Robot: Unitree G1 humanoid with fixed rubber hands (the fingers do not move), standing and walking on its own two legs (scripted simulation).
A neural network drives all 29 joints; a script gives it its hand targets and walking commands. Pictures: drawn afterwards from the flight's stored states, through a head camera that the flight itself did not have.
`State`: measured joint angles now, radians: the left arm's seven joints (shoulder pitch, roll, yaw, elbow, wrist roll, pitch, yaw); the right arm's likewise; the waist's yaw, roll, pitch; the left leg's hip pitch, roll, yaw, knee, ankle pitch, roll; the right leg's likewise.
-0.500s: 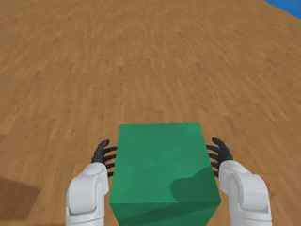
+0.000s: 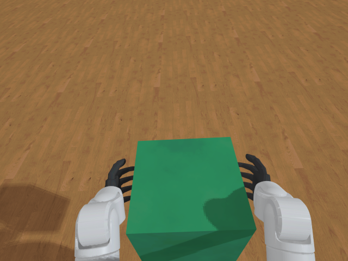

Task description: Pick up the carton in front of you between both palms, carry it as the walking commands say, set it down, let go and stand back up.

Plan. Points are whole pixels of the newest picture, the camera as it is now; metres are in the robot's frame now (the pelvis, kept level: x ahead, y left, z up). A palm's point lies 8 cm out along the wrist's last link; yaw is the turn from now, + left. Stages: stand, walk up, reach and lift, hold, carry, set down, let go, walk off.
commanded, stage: carry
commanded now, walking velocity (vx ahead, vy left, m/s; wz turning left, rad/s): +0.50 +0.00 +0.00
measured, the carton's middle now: (186, 205) +0.27 +0.01 -0.02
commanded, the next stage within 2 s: none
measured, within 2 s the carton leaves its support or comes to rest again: neither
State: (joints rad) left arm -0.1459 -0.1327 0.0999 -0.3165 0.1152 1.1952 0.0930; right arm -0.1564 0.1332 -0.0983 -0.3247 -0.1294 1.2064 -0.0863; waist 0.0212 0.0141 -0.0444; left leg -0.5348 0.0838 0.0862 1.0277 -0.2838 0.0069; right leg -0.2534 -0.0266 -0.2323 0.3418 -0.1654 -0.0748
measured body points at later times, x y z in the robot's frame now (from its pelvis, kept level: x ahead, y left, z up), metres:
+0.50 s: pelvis +0.33 +0.05 +0.00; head +0.37 +0.06 +0.45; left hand +0.63 +0.18 +0.05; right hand +0.60 -0.13 +0.06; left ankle +0.36 +0.12 -0.75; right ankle +0.30 -0.09 -0.68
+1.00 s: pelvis +0.52 +0.01 -0.02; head +0.52 +0.00 +0.43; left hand +0.80 +0.15 +0.06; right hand +0.80 -0.15 +0.06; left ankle +0.40 +0.12 -0.75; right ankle +0.55 -0.08 -0.75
